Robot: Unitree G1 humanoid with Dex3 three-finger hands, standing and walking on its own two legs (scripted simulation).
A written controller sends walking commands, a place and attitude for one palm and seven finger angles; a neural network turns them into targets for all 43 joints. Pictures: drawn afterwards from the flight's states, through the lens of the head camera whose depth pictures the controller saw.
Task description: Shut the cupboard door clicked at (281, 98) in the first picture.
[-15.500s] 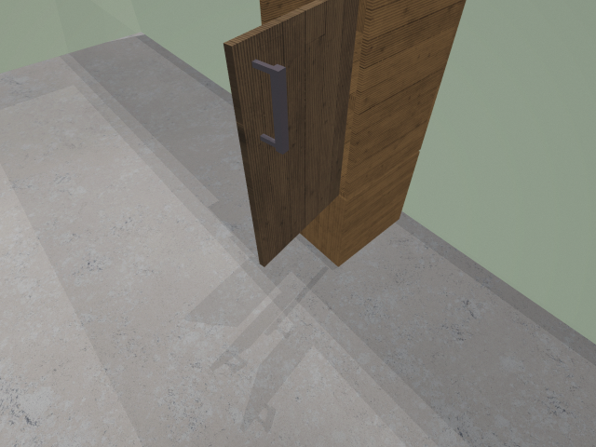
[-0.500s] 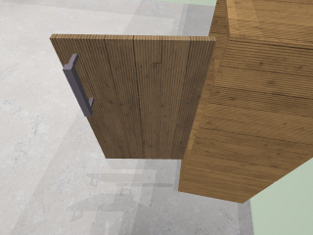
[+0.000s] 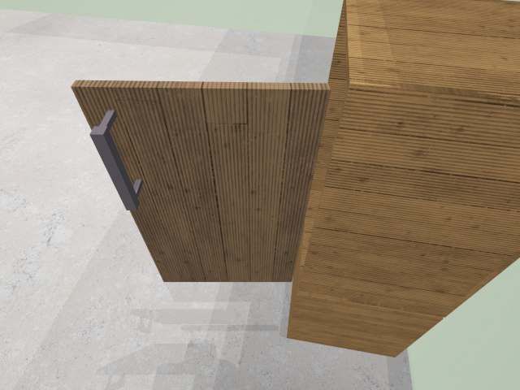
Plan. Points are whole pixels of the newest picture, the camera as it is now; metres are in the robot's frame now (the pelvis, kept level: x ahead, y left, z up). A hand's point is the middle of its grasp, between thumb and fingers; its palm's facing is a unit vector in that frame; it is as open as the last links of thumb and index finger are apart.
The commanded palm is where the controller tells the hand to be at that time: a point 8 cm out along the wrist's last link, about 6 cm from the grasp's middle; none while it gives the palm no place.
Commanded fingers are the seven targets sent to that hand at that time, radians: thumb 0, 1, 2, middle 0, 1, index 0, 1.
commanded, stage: come to a stop and stand still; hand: left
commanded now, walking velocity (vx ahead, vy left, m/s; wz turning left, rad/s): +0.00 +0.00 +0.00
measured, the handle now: (121, 163) +0.41 +0.24 +0.13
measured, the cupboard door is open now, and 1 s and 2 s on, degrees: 100 100 100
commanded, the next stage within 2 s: look again from close up in 0.58 s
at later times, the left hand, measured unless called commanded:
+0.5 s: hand out of the picture +0.02 +0.18 -0.18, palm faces +0.01 -0.98 -0.19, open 7.4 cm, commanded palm none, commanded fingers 0.00 0.90 0.90 -0.20 -0.30 -0.20 -0.30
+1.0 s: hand out of the picture +0.03 +0.21 -0.18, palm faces +0.01 -0.98 -0.20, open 7.4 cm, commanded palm none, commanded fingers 0.00 0.90 0.90 -0.20 -0.30 -0.20 -0.30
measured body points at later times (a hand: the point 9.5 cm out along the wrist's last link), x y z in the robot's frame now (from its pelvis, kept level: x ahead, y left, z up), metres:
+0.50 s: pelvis +0.03 +0.01 +0.00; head +0.04 +0.02 +0.45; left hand +0.02 +0.24 -0.16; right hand +0.05 -0.22 -0.15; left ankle -0.02 +0.11 -0.74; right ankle -0.04 -0.07 -0.74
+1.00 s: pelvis +0.03 +0.03 +0.00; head +0.05 +0.05 +0.45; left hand +0.03 +0.26 -0.16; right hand +0.04 -0.19 -0.15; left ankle -0.02 +0.11 -0.74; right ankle -0.04 -0.07 -0.74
